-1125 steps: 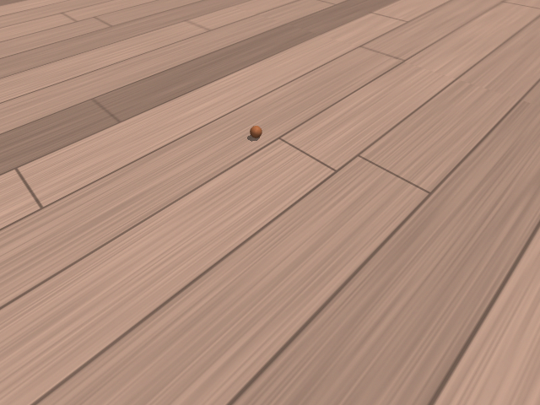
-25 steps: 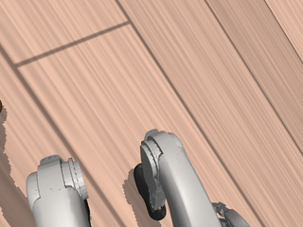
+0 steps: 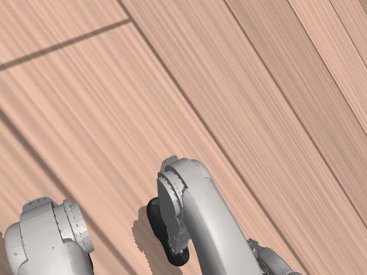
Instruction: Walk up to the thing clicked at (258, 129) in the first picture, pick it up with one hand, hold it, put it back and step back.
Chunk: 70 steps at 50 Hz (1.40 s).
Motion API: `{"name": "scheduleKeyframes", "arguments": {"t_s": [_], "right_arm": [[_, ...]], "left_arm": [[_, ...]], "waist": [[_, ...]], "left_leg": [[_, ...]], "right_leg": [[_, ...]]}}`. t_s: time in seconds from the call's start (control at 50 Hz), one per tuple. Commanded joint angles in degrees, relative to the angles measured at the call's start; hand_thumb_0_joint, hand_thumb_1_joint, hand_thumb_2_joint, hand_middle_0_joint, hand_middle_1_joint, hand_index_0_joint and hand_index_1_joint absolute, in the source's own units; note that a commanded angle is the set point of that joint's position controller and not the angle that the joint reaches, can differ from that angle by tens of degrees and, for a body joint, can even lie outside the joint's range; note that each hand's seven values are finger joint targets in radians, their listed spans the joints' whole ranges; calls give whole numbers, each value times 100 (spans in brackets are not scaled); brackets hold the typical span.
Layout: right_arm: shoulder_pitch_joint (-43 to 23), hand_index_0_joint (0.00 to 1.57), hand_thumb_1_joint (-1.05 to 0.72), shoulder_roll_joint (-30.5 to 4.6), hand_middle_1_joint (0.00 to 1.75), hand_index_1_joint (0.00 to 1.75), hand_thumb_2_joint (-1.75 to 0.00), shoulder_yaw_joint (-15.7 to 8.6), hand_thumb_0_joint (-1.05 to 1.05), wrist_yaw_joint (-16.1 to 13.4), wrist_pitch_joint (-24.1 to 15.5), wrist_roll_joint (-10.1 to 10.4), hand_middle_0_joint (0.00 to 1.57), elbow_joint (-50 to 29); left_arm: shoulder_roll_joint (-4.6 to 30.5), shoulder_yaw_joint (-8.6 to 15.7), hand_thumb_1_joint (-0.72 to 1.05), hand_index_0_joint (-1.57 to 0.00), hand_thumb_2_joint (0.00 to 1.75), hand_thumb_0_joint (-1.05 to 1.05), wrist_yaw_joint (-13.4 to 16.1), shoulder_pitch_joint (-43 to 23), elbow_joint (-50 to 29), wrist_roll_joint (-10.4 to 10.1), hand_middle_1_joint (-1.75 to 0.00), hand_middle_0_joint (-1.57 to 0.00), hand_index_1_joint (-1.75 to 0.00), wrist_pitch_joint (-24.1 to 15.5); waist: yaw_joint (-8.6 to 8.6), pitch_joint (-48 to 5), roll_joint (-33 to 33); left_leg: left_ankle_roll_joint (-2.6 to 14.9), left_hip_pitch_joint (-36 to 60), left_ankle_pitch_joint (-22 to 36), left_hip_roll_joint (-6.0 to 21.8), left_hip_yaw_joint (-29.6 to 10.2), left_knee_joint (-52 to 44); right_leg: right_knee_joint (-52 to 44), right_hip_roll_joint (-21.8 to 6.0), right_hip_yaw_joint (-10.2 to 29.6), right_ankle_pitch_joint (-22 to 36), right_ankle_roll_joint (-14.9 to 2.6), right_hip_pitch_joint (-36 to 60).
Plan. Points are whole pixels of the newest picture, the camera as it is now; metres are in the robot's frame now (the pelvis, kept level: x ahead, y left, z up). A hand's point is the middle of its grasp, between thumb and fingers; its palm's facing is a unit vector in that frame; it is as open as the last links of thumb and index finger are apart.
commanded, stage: rest palm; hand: left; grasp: from above
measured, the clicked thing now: out of the picture +0.47 +0.37 -0.28
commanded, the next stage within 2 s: close in 1.36 s
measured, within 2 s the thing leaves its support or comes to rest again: neither
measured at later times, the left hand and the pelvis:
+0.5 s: hand out of the picture +0.45 +0.36 -0.24, palm faces -0.45 -0.16 -0.88, open 14.2 cm; pelvis +0.00 +0.00 +0.00, yaw -1 degrees
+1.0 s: hand out of the picture +0.45 +0.35 -0.25, palm faces -0.43 -0.15 -0.89, open 13.9 cm; pelvis +0.00 +0.00 +0.00, yaw -2 degrees
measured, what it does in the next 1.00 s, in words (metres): stands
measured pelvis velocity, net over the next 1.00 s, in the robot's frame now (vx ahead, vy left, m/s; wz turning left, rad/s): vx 0.00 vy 0.00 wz -0.04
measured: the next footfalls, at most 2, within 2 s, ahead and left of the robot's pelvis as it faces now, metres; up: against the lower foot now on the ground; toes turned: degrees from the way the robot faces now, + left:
none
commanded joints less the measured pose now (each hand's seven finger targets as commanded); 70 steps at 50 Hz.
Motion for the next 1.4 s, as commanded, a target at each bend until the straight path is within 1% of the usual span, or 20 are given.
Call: {"name": "scheduleKeyframes", "arguments": {"t_s": [0.0,0.08,0.14,0.18,0.26,0.28,0.34,0.36,0.46,0.54,0.6,0.68,0.7,0.8,0.88,0.98,1.04,1.12,1.18,1.38], "right_arm": [[965,20,-90,-1826,30,30,-90,-502,0,-53,-90,23,20,-13],[966,20,-90,-1907,30,30,-90,-509,0,-31,-152,33,20,-42],[1060,20,-90,-2008,30,30,-90,-494,0,-33,-124,3,20,-38],[923,20,-90,-1924,30,30,-90,-434,0,-14,-131,-20,20,-132],[962,20,-90,-2041,30,30,-90,-449,0,-16,-121,-17,20,-69],[1105,20,-90,-2095,30,30,-90,-474,0,-23,-92,-51,20,28],[998,20,-90,-2000,30,30,-90,-437,0,8,-56,-87,20,16],[870,20,-90,-1998,30,30,-90,-394,0,19,-96,-72,20,-110],[912,20,-90,-2082,30,30,-90,-434,0,25,-111,-87,20,25],[853,20,-90,-2052,30,30,-90,-362,0,57,-152,-120,20,-10],[817,20,-90,-2083,30,30,-90,-362,0,45,-150,-124,20,68],[765,20,-90,-2100,30,30,-90,-331,0,83,-201,-113,20,35],[795,20,-90,-2149,30,30,-90,-357,0,77,-196,-117,20,52],[686,20,-90,-2131,30,30,-90,-238,0,86,-265,-133,20,-84],[739,20,-90,-2175,30,30,-90,-232,0,62,-304,-123,20,-61],[727,20,-90,-2146,30,30,-90,-234,0,82,-337,-116,20,-65],[799,20,-90,-2164,30,30,-90,-232,0,78,-305,-117,20,2],[745,20,-90,-2119,30,30,-90,-224,0,110,-294,-116,20,-30],[830,20,-90,-2172,30,30,-90,-212,0,111,-262,-106,20,5],[704,20,-90,-2221,30,30,-90,-225,0,93,-312,-101,20,-92]], "left_arm": [[1363,65,-55,-6,98,0,208,-1484,-862,-208,-100,-7,-101,96],[1388,101,-54,-6,97,0,120,-1271,-785,-311,-101,-6,-101,109],[1783,387,-55,-6,98,0,93,-1144,-842,-317,-101,-6,-101,73],[1495,169,-56,-6,99,0,58,-1247,-1040,-349,-100,-7,-101,19],[1582,167,-55,-6,98,0,28,-1164,-1004,-376,-101,-6,-101,-107],[1893,442,-54,-6,98,0,65,-1006,-831,-325,-101,-6,-101,-109],[1784,373,-54,-6,99,0,137,-1048,-899,-318,-101,-6,-102,-195],[1450,96,-56,-5,100,0,127,-1234,-978,-363,-100,-6,-101,-225],[1836,296,-53,-7,100,0,224,-1171,-827,-280,-102,-7,-102,-252],[1576,76,-52,-7,98,0,314,-1289,-794,-292,-103,-6,-103,-274],[1773,171,-51,-7,97,0,386,-1146,-657,-260,-103,-6,-103,-235],[1546,-13,-51,-7,96,0,448,-1251,-545,-267,-103,-6,-102,-194],[1707,133,-49,-7,95,0,474,-1099,-394,-247,-104,-6,-103,-169],[1733,48,-49,-8,94,0,561,-1185,-280,-244,-105,-6,-104,-108],[1977,212,-49,-7,94,0,556,-1374,-556,-304,-104,-6,-102,-109],[1669,-65,-48,-8,93,0,444,-1389,-631,-374,-106,-6,-104,-102],[1953,186,-49,-8,94,0,418,-1210,-502,-353,-105,-6,-104,-66],[1657,-28,-49,-8,95,0,358,-1198,-660,-407,-106,-6,-105,-79],[1756,69,-47,-8,92,0,361,-915,-381,-442,-105,-6,-103,-81],[1831,40,-45,-9,98,0,370,-1318,-788,-386,-109,-8,-107,-197]], "waist": [[22,-3683,3138],[-42,-3584,3111],[-13,-3567,3040],[-19,-3676,3078],[-100,-3486,3076],[-86,-3474,2979],[-40,-3568,3050],[-132,-3368,2991],[-99,-3356,3062],[-187,-3265,3038],[-100,-3517,3196],[-195,-3165,3090],[-147,-3200,3132],[-216,-3163,3020],[-189,-3236,3006],[-257,-3208,3166],[-182,-3206,3210],[-184,-3329,3278],[-197,-3241,2986],[-213,-3067,3146]], "left_leg": [[71,3199,1089,186,522,-1427],[56,3254,1168,205,468,-1394],[58,3160,1197,210,453,-1336],[56,3253,1370,221,460,-1294],[37,3193,1417,229,413,-1231],[50,3226,1436,243,388,-1227],[57,3218,1319,271,391,-1279],[44,3170,1319,257,377,-1241],[38,3230,1264,281,349,-1244],[41,3156,1239,280,340,-1272],[23,3434,1469,315,296,-1258],[3,3271,1384,303,244,-1300],[-9,3373,1340,315,218,-1346],[48,3113,1110,302,308,-1301],[35,3083,1021,325,257,-1278],[5,3148,1118,331,233,-1305],[-26,3272,1228,347,170,-1332],[-12,3439,1529,346,226,-1295],[36,3187,1529,329,254,-1229],[-22,3236,1100,346,163,-1349]], "right_leg": [[-1128,108,-444,1440,-484,1795],[-1100,116,-489,1474,-474,1794],[-1120,115,-505,1477,-471,1993],[-1151,133,-510,1639,-466,2080],[-1130,130,-557,1650,-475,2048],[-1138,130,-578,1650,-456,2087],[-1169,167,-563,1616,-436,2210],[-1152,152,-600,1596,-456,2024],[-1156,157,-600,1542,-443,2016],[-1129,166,-637,1593,-424,2030],[-1090,186,-647,1735,-422,2096],[-1017,172,-697,1671,-431,1850],[-1013,172,-709,1593,-437,1848],[-1115,202,-653,1557,-418,2046],[-1094,178,-664,1448,-419,1997],[-1064,201,-695,1545,-421,1952],[-1026,174,-701,1553,-435,1945],[-1049,199,-690,1816,-423,2063],[-1126,209,-685,1852,-388,2263],[-1070,178,-726,1447,-442,1877]]}}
